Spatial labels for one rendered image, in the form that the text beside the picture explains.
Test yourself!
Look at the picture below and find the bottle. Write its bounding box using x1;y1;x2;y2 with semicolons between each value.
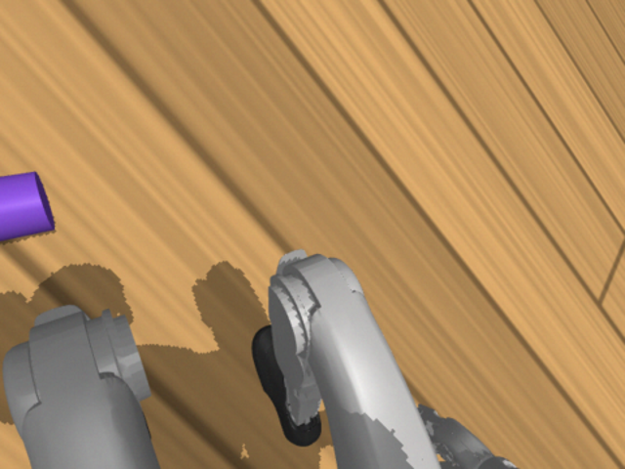
0;172;55;241

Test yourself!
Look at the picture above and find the right robot foot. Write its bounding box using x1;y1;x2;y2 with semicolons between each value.
252;325;321;447

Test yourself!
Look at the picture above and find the right robot hand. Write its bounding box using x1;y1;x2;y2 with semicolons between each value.
417;404;495;469

